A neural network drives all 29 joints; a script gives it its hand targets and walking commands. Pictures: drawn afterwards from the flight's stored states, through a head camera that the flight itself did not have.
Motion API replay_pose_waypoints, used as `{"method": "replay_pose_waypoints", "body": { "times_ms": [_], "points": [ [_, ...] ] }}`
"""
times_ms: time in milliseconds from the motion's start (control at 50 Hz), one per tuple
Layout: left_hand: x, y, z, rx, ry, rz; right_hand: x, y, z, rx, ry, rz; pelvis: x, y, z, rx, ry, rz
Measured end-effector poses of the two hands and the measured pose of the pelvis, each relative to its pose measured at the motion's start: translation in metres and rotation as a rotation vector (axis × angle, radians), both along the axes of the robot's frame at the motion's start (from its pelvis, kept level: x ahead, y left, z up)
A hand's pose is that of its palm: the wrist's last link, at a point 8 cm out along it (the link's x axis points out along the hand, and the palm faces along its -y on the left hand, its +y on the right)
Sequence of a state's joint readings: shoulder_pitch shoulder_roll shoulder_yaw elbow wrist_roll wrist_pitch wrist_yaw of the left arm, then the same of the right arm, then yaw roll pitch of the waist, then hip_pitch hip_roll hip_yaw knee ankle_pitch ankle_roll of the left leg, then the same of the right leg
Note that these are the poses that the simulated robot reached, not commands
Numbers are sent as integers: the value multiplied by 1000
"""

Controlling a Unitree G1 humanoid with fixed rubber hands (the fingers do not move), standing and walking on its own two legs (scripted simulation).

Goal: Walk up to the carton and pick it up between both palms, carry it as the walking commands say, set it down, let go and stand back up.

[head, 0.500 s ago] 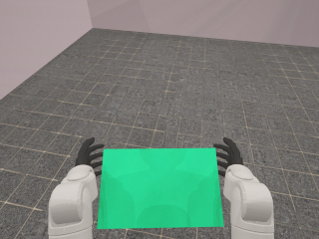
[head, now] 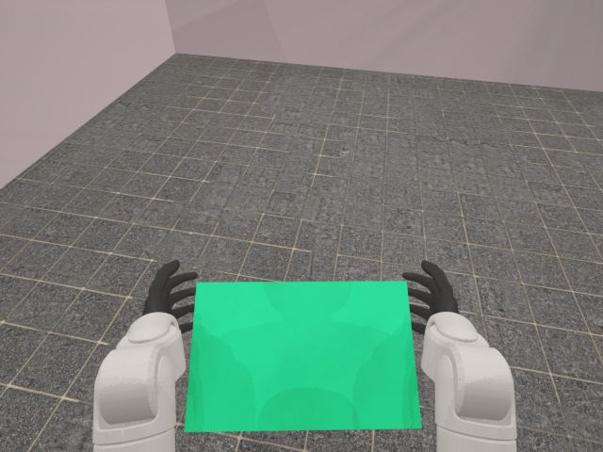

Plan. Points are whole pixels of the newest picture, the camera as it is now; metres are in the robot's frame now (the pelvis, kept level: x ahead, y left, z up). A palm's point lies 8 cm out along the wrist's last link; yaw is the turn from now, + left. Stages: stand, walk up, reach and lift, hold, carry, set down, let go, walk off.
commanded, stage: carry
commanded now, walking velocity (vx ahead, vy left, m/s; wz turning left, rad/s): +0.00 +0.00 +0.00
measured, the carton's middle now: (301, 351) +0.27 +0.00 +0.00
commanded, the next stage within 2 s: none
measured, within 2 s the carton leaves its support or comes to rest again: neither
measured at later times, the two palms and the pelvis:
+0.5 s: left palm (175, 257) +0.35 +0.16 +0.11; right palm (421, 259) +0.34 -0.16 +0.11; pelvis +0.11 +0.00 +0.00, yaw +0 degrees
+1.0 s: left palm (211, 148) +0.63 +0.16 +0.10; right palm (383, 148) +0.63 -0.17 +0.10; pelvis +0.38 +0.00 -0.01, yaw +3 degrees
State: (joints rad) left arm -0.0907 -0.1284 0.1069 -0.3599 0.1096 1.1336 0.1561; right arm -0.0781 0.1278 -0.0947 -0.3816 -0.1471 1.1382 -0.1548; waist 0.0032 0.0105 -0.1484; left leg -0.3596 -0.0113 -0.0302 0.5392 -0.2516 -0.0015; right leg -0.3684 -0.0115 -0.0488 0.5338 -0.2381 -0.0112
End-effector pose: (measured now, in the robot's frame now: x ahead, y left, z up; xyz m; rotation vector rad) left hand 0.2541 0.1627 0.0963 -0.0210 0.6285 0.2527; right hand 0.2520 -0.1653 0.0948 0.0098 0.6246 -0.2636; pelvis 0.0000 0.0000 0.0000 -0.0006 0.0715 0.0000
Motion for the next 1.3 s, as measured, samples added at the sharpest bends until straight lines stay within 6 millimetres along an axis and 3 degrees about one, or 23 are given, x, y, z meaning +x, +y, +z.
{"method": "replay_pose_waypoints", "body": {
  "times_ms": [120, 240, 340, 440, 520, 640, 740, 840, 940, 1040, 1100, 1180, 1300],
  "points": [
    [-1, 0, 4, -3, -16, 2, -2, 0, 5, -2, -15, -5, 2, 0, 0, 0, -2, -2],
    [6, 3, 14, -12, -27, -2, 3, 3, 17, -6, -25, -17, 21, 4, 2, -6, 0, 6],
    [29, 11, 14, -18, -12, 5, 26, 11, 19, -12, -9, -14, 49, 11, 2, -1, 0, -1],
    [67, 6, 14, -12, -9, -1, 62, 7, 17, -7, -4, -23, 84, 8, 0, -1, 9, -20],
    [100, 3, 9, -12, -5, 5, 98, 3, 12, -4, 1, -20, 113, 3, -3, -16, 18, 15],
    [144, 23, 0, -26, 9, 70, 165, 25, 8, -10, 13, 44, 165, 11, -3, 27, 18, 22],
    [201, 28, 0, -9, 23, 34, 209, 29, 0, 14, 29, 7, 216, 25, -2, 18, 11, -20],
    [266, 17, 10, -8, 25, -21, 256, 18, 12, 12, 33, -45, 272, 23, 12, -19, 27, -8],
    [332, 6, 11, -4, -14, -10, 326, 7, 15, 7, -5, -34, 337, 10, 7, -29, 21, 9],
    [394, -4, -3, 18, -24, 46, 409, -3, -3, 22, -17, 23, 406, -12, -14, -9, -8, 70],
    [414, 1, -8, 31, 39, 91, 444, 3, -12, 43, 45, 63, 428, -16, -7, -6, -3, 109],
    [427, 16, -2, 35, 50, 170, 483, 21, -11, 49, 56, 146, 453, -19, 2, 21, -1, 155],
    [450, 38, 5, 36, 8, 230, 526, 47, -6, 51, 13, 208, 488, -10, 0, 40, -8, 198]
  ]
}}
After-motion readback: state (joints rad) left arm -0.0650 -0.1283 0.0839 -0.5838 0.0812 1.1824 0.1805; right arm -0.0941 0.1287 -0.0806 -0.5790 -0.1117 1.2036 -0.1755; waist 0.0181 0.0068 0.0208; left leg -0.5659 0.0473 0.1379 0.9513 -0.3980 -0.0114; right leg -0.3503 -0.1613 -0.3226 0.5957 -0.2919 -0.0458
